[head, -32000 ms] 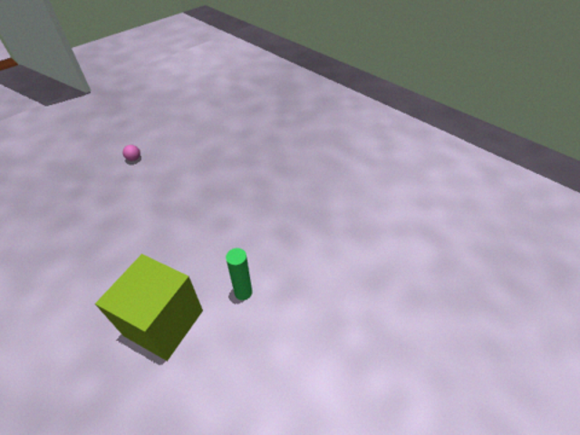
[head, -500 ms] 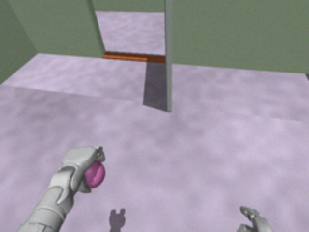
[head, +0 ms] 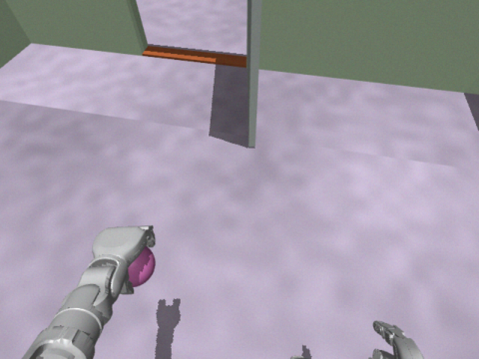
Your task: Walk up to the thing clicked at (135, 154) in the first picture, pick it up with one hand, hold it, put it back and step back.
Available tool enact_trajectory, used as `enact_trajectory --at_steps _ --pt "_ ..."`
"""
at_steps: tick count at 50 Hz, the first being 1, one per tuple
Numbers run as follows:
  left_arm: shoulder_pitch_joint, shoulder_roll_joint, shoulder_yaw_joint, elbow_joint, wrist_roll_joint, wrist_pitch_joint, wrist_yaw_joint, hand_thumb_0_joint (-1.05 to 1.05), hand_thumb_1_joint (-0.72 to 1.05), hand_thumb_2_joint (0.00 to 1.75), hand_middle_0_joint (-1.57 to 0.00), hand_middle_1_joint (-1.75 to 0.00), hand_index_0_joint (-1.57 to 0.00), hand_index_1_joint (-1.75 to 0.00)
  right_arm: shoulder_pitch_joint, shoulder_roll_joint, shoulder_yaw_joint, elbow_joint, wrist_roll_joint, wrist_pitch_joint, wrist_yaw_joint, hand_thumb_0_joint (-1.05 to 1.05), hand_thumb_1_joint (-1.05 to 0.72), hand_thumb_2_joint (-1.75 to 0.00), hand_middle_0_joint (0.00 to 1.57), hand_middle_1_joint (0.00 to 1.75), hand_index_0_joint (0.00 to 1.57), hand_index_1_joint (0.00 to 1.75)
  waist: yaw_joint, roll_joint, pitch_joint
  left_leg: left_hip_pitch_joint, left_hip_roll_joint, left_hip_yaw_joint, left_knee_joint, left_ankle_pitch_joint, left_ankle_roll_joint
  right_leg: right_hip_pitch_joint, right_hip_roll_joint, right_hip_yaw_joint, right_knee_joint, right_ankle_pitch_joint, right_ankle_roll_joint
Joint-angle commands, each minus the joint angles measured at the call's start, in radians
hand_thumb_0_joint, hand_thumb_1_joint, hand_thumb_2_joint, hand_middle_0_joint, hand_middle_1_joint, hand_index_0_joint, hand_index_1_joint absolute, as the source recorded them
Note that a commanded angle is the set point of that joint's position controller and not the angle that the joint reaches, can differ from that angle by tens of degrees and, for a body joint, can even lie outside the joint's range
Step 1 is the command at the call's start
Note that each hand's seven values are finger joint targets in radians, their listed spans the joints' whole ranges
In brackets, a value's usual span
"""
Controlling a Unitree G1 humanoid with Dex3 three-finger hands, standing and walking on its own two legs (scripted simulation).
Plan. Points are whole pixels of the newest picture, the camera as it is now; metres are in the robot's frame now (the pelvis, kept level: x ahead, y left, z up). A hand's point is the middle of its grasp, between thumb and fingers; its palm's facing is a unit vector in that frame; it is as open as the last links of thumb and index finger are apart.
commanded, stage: crouch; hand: left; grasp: from above
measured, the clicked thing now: (133, 264) +0.32 +0.23 -0.11
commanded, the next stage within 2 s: lower in 1.60 s
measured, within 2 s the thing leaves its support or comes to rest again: neither
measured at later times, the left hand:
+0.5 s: hand (152, 275) +0.37 +0.25 -0.33, palm faces -0.43 +0.03 -0.90, open 10.7 cm
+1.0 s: hand (160, 282) +0.40 +0.27 -0.48, palm faces -0.43 -0.01 -0.90, open 10.8 cm
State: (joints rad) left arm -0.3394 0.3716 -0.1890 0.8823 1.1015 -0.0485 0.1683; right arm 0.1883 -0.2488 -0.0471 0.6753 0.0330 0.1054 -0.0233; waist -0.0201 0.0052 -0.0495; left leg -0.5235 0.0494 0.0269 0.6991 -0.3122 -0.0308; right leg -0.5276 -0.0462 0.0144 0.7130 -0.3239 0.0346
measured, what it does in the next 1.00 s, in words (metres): lowers itself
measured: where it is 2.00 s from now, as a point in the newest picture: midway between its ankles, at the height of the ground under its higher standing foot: outside the picture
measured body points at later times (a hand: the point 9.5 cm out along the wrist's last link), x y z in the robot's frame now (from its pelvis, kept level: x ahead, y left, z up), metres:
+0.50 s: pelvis -0.05 +0.02 -0.20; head +0.12 +0.03 +0.22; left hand +0.39 +0.24 -0.28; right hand -0.02 -0.26 -0.33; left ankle +0.02 +0.14 -0.72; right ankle +0.02 -0.14 -0.72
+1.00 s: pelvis -0.07 +0.01 -0.33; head +0.16 +0.05 +0.06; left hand +0.42 +0.26 -0.43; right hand -0.01 -0.27 -0.44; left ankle +0.02 +0.14 -0.72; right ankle +0.02 -0.14 -0.72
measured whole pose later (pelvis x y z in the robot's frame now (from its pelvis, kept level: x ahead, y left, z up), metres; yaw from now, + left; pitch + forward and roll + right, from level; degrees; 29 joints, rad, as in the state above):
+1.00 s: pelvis -0.07 +0.01 -0.33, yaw -3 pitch +37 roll -6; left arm -0.89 0.62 0.06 1.31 1.23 -0.12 0.36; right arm 0.15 -0.25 -0.02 0.75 -0.11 -0.06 0.09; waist -0.20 0.01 -0.13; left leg -2.09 0.03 -0.12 2.11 -0.67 -0.03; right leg -2.02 -0.02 0.00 2.05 -0.68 0.06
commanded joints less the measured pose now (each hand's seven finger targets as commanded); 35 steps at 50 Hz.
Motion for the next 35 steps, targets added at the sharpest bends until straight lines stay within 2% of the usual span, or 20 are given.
enact_trajectory --at_steps 1,2,4,9,11,12,13,18,20,21,22,23,26,28,30,31,32,33,34,35 --pt "-0.428 0.163 0.074 -0.025 0.043 -0.019 0.137 0.00 0.52 0.91 -0.84 -0.98 -0.89 -0.94 0.060 -0.145 -0.070 -0.067 -0.025 -0.042 0.003 0.00 -0.90 -0.90 0.20 0.30 0.20 0.30 -0.055 -0.005 -0.313 -0.077 -0.057 0.020 0.178 0.132 0.028 -0.153 0.057 -0.017 0.107 0.142 -0.042" --pt "-0.432 0.184 0.089 -0.007 0.050 -0.021 0.156 0.00 0.53 0.89 -0.85 -0.97 -0.90 -0.92 0.066 -0.147 -0.074 -0.071 -0.026 -0.045 0.004 0.00 -0.90 -0.90 0.20 0.30 0.20 0.30 -0.042 0.013 -0.346 -0.116 -0.057 0.021 0.213 0.118 0.025 -0.177 0.055 -0.018 0.146 0.126 -0.045" --pt "-0.453 0.198 0.102 0.056 0.064 -0.016 0.187 0.00 0.54 0.93 -0.86 -1.00 -0.90 -0.95 0.071 -0.154 -0.077 -0.074 -0.030 -0.052 0.004 0.00 -0.90 -0.90 0.20 0.30 0.20 0.30 -0.048 0.026 -0.382 -0.206 -0.058 0.019 0.285 0.075 0.027 -0.259 0.054 -0.020 0.210 0.085 -0.047" --pt "-0.538 0.220 0.120 0.151 0.068 -0.006 0.227 0.00 0.57 0.92 -0.88 -0.97 -0.92 -0.92 0.111 -0.162 -0.084 -0.033 -0.052 -0.086 -0.005 0.00 -0.90 -0.90 0.20 0.30 0.20 0.30 -0.080 0.037 -0.518 -0.400 -0.049 -0.004 0.471 0.044 0.042 -0.434 0.057 -0.033 0.392 0.055 -0.051" --pt "-0.584 0.252 0.143 0.139 0.072 -0.005 0.240 0.00 0.55 0.94 -0.86 -0.97 -0.90 -0.93 0.127 -0.169 -0.090 -0.025 -0.060 -0.097 -0.009 0.00 -0.90 -0.90 0.20 0.30 0.20 0.30 -0.084 0.061 -0.589 -0.463 -0.049 -0.005 0.537 0.020 0.044 -0.482 0.055 -0.036 0.459 0.042 -0.054" --pt "-0.603 0.240 0.141 0.137 0.071 -0.001 0.244 0.00 0.53 0.94 -0.86 -0.95 -0.89 -0.91 0.133 -0.168 -0.091 -0.022 -0.064 -0.102 -0.010 0.00 -0.90 -0.90 0.20 0.30 0.20 0.30 -0.091 0.071 -0.615 -0.485 -0.047 -0.008 0.561 0.000 0.042 -0.517 0.056 -0.038 0.485 0.024 -0.056" --pt "-0.632 0.245 0.143 0.133 0.069 0.003 0.249 0.00 0.51 0.91 -0.85 -0.94 -0.89 -0.90 0.133 -0.168 -0.089 -0.019 -0.068 -0.107 -0.012 0.00 -0.90 -0.90 0.20 0.30 0.20 0.30 -0.101 0.090 -0.617 -0.514 -0.044 -0.013 0.581 -0.028 0.040 -0.562 0.057 -0.043 0.512 -0.002 -0.058" --pt "-0.658 0.312 0.189 0.168 0.067 0.005 0.239 0.00 0.45 0.85 -0.80 -0.90 -0.84 -0.86 0.125 -0.183 -0.090 -0.005 -0.083 -0.125 -0.012 0.00 -0.90 -0.90 0.20 0.30 0.20 0.30 -0.100 0.147 -0.641 -0.597 -0.028 -0.064 0.654 -0.136 0.026 -0.773 0.055 -0.069 0.651 -0.111 -0.068" --pt "-0.680 0.308 0.189 0.185 0.069 0.000 0.235 0.00 0.43 0.84 -0.78 -0.90 -0.82 -0.85 0.128 -0.185 -0.089 -0.004 -0.085 -0.131 -0.008 0.00 -0.90 -0.90 0.20 0.30 0.20 0.30 -0.115 0.138 -0.659 -0.655 -0.029 -0.068 0.700 -0.178 0.029 -0.824 0.057 -0.076 0.699 -0.143 -0.071" --pt "-0.655 0.288 0.187 0.239 0.069 0.000 0.230 0.00 0.43 0.85 -0.78 -0.89 -0.82 -0.85 0.139 -0.190 -0.090 0.009 -0.090 -0.135 -0.005 0.00 -0.89 -0.90 0.20 0.30 0.20 0.30 -0.136 0.110 -0.651 -0.682 -0.027 -0.077 0.732 -0.163 0.031 -0.859 0.059 -0.081 0.726 -0.128 -0.068" --pt "-0.697 0.304 0.193 0.204 0.064 -0.006 0.229 0.00 0.45 0.82 -0.78 -0.89 -0.82 -0.84 0.138 -0.185 -0.086 0.010 -0.093 -0.142 0.000 0.00 -0.89 -0.89 0.20 0.30 0.20 0.30 -0.134 0.126 -0.674 -0.719 -0.032 -0.064 0.770 -0.152 0.037 -0.867 0.058 -0.076 0.745 -0.119 -0.067" --pt "-0.694 0.344 0.216 0.204 0.064 -0.013 0.228 0.00 0.45 0.84 -0.78 -0.90 -0.83 -0.85 0.146 -0.189 -0.085 0.008 -0.095 -0.146 0.003 0.00 -0.90 -0.90 0.20 0.30 0.20 0.30 -0.132 0.117 -0.693 -0.752 -0.035 -0.066 0.798 -0.154 0.040 -0.874 0.056 -0.080 0.770 -0.119 -0.066" --pt "-0.709 0.388 0.241 0.199 0.080 -0.037 0.225 0.00 0.48 0.87 -0.82 -0.90 -0.86 -0.86 0.164 -0.193 -0.079 0.013 -0.100 -0.153 0.019 0.00 -0.90 -0.90 0.20 0.30 0.20 0.30 -0.133 0.119 -0.728 -0.808 -0.040 -0.068 0.867 -0.155 0.043 -0.933 0.054 -0.085 0.836 -0.127 -0.068" --pt "-0.732 0.339 0.218 0.219 0.084 -0.050 0.224 0.00 0.52 0.87 -0.82 -0.94 -0.87 -0.89 0.168 -0.192 -0.074 0.021 -0.106 -0.164 0.029 0.00 -0.90 -0.90 0.20 0.30 0.20 0.30 -0.162 0.146 -0.728 -0.824 -0.037 -0.081 0.906 -0.163 0.040 -1.011 0.052 -0.094 0.880 -0.133 -0.069" --pt "-0.809 0.411 0.248 0.164 0.095 -0.067 0.233 0.00 0.52 0.88 -0.84 -0.91 -0.88 -0.87 0.174 -0.203 -0.074 0.029 -0.108 -0.169 0.036 0.00 -0.90 -0.90 0.20 0.30 0.20 0.30 -0.158 0.184 -0.763 -0.825 -0.037 -0.088 0.931 -0.187 0.036 -1.055 0.051 -0.098 0.915 -0.157 -0.071" --pt "-0.793 0.427 0.258 0.204 0.105 -0.069 0.238 0.00 0.54 0.87 -0.85 -0.92 -0.90 -0.87 0.179 -0.209 -0.071 0.035 -0.112 -0.170 0.041 0.00 -0.90 -0.90 0.20 0.30 0.20 0.30 -0.157 0.197 -0.755 -0.830 -0.037 -0.090 0.944 -0.190 0.034 -1.068 0.048 -0.099 0.934 -0.161 -0.072" --pt "-0.808 0.420 0.256 0.180 0.105 -0.073 0.242 0.00 0.54 0.90 -0.85 -0.93 -0.90 -0.88 0.178 -0.206 -0.069 0.035 -0.114 -0.173 0.045 0.00 -0.90 -0.90 0.20 0.30 0.20 0.30 -0.159 0.203 -0.768 -0.840 -0.037 -0.091 0.958 -0.199 0.033 -1.084 0.048 -0.106 0.952 -0.167 -0.072" --pt "-0.786 0.382 0.237 0.242 0.110 -0.068 0.244 0.00 0.54 0.94 -0.86 -0.94 -0.90 -0.90 0.172 -0.208 -0.067 0.033 -0.118 -0.176 0.052 0.00 -0.90 -0.90 0.20 0.30 0.20 0.30 -0.169 0.208 -0.757 -0.841 -0.036 -0.097 0.968 -0.209 0.030 -1.115 0.043 -0.106 0.968 -0.177 -0.072" --pt "-0.859 0.415 0.248 0.176 0.109 -0.074 0.251 0.00 0.55 0.92 -0.86 -0.94 -0.91 -0.90 0.176 -0.208 -0.067 0.042 -0.119 -0.178 0.054 0.00 -0.90 -0.90 0.20 0.30 0.20 0.30 -0.170 0.228 -0.787 -0.847 -0.035 -0.085 0.995 -0.205 0.034 -1.118 0.048 -0.105 0.979 -0.168 -0.074" --pt "-0.856 0.423 0.256 0.212 0.115 -0.070 0.256 0.00 0.53 0.93 -0.86 -0.93 -0.90 -0.89 0.185 -0.213 -0.066 0.046 -0.122 -0.180 0.057 0.00 -0.90 -0.90 0.20 0.30 0.20 0.30 -0.176 0.224 -0.799 -0.854 -0.037 -0.076 1.024 -0.177 0.037 -1.115 0.046 -0.101 0.989 -0.141 -0.071"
